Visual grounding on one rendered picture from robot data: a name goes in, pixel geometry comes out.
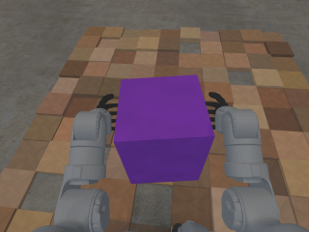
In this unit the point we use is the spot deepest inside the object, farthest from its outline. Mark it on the robot right upper arm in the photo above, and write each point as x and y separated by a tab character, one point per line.
253	209

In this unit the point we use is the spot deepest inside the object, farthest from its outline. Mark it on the left robot hand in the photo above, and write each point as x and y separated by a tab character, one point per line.
102	104

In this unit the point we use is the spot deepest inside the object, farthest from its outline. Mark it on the robot right forearm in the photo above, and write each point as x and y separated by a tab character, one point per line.
243	150

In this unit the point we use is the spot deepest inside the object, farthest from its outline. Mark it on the carton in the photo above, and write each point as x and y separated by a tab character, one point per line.
163	130

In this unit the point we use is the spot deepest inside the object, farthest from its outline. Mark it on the robot left upper arm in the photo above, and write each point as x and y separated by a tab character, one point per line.
80	210

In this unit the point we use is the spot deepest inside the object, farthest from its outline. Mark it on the robot right thigh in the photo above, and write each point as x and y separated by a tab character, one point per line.
193	227

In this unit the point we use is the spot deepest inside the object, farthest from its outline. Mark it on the robot left forearm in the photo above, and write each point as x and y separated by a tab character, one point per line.
87	150

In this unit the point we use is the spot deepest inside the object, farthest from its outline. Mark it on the right robot hand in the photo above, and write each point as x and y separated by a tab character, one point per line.
215	104

